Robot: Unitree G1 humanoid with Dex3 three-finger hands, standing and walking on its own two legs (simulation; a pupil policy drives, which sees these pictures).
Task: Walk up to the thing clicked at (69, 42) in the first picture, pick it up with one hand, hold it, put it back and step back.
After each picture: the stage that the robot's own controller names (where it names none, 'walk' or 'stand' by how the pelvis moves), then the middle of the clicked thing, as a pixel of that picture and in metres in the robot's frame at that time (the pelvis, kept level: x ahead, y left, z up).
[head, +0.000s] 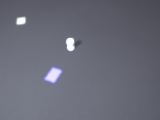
stand; (70, 44) +1.41 +0.18 -0.72
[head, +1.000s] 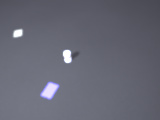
walk; (67, 56) +1.26 +0.30 -0.72
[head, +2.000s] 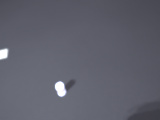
walk; (60, 89) +0.79 +0.32 -0.72
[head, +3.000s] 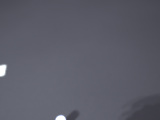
walk; out of the picture +0.51 +0.26 -0.72
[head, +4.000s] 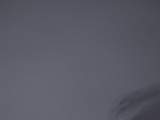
stand; out of the picture +0.43 +0.25 -0.72
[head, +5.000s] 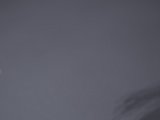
stand; out of the picture +0.40 +0.23 -0.72
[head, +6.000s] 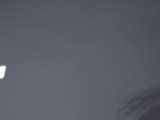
stand; out of the picture +0.39 +0.22 -0.72
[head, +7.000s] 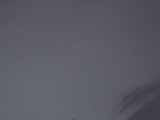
stand; out of the picture +0.38 +0.23 -0.72
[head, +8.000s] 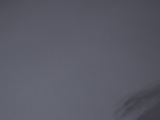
stand; out of the picture +0.37 +0.22 -0.73
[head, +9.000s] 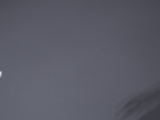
stand; out of the picture +0.37 +0.22 -0.73
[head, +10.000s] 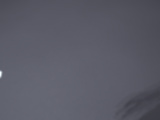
stand; out of the picture +0.37 +0.21 -0.73
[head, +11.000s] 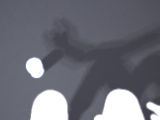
go down; (35, 68) +0.45 +0.23 -0.39
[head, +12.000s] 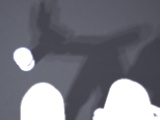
approach; (24, 59) +0.46 +0.25 -0.30
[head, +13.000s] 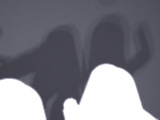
close in; out of the picture +0.44 +0.29 -0.23
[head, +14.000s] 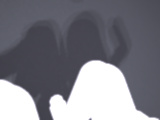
close; out of the picture +0.44 +0.30 -0.22
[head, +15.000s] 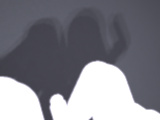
lift; out of the picture +0.41 +0.27 -0.23
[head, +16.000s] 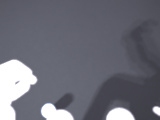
close; (50, 112) +0.32 +0.21 -0.49
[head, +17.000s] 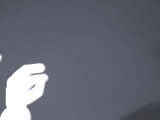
close; out of the picture +0.29 +0.20 -0.67
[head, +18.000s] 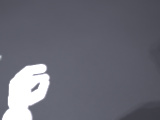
hold; out of the picture +0.29 +0.20 -0.67
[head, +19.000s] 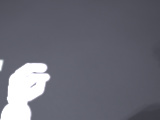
hold; out of the picture +0.29 +0.20 -0.68
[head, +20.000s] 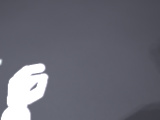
stand; out of the picture +0.29 +0.20 -0.68
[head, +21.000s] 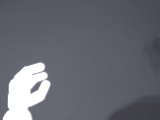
stand; out of the picture +0.29 +0.20 -0.65
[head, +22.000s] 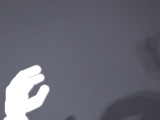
stand; out of the picture +0.30 +0.20 -0.61
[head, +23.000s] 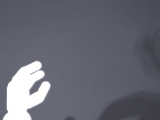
stand; out of the picture +0.30 +0.20 -0.61
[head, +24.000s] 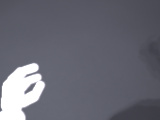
stand; out of the picture +0.30 +0.19 -0.65
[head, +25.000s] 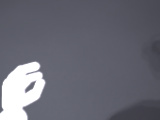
stand; out of the picture +0.29 +0.20 -0.64
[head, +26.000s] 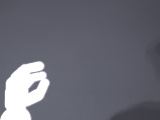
close; out of the picture +0.30 +0.20 -0.63
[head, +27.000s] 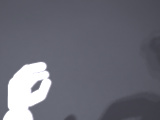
close; out of the picture +0.31 +0.20 -0.60
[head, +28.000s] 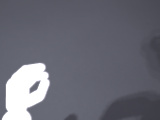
close; out of the picture +0.31 +0.20 -0.60
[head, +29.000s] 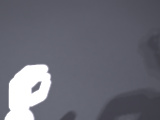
close; out of the picture +0.31 +0.20 -0.59
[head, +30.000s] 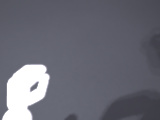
close; out of the picture +0.30 +0.20 -0.60
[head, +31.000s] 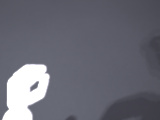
close; out of the picture +0.30 +0.20 -0.60
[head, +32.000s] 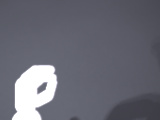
close; out of the picture +0.31 +0.21 -0.61
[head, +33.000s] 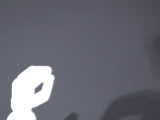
close; out of the picture +0.31 +0.20 -0.59
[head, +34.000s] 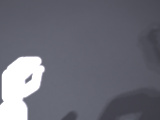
close; out of the picture +0.31 +0.20 -0.60
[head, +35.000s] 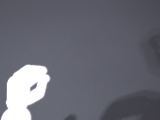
close; out of the picture +0.30 +0.20 -0.60
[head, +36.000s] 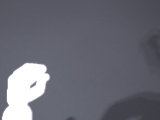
close; out of the picture +0.30 +0.20 -0.62
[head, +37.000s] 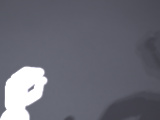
close; out of the picture +0.30 +0.20 -0.62
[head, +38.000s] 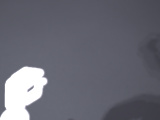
close; out of the picture +0.31 +0.20 -0.62
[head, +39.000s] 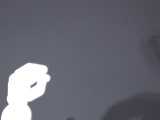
close; out of the picture +0.30 +0.20 -0.62
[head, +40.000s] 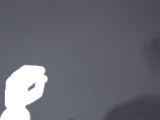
close; out of the picture +0.31 +0.20 -0.63
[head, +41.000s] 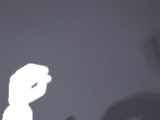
close; out of the picture +0.30 +0.20 -0.62
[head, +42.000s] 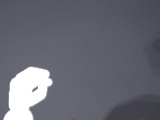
close; out of the picture +0.30 +0.20 -0.62
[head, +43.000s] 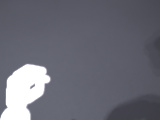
close; out of the picture +0.30 +0.20 -0.62
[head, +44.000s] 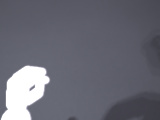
close; out of the picture +0.30 +0.20 -0.62
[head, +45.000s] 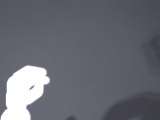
close; out of the picture +0.30 +0.20 -0.62
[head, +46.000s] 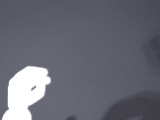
close; out of the picture +0.30 +0.20 -0.62
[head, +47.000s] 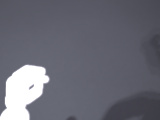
close; out of the picture +0.30 +0.20 -0.62
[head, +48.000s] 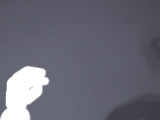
close; out of the picture +0.30 +0.20 -0.64
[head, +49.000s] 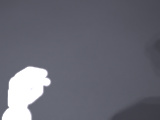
close; out of the picture +0.30 +0.20 -0.65
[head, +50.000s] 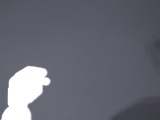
close; out of the picture +0.29 +0.20 -0.66
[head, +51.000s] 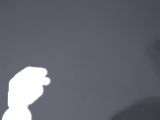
close; out of the picture +0.30 +0.20 -0.66
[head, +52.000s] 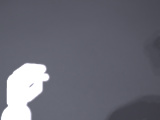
close; out of the picture +0.30 +0.20 -0.64
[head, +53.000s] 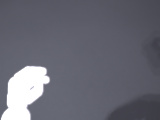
close; out of the picture +0.30 +0.20 -0.64
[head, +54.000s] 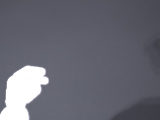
close; out of the picture +0.29 +0.20 -0.66
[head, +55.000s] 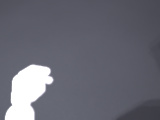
close; out of the picture +0.29 +0.20 -0.66
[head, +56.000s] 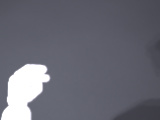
close; out of the picture +0.30 +0.20 -0.66
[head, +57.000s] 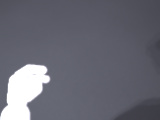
close; out of the picture +0.29 +0.20 -0.66
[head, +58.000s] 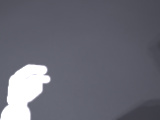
close; out of the picture +0.29 +0.20 -0.67
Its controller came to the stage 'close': yes
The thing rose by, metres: 0.03
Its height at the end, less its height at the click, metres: +0.00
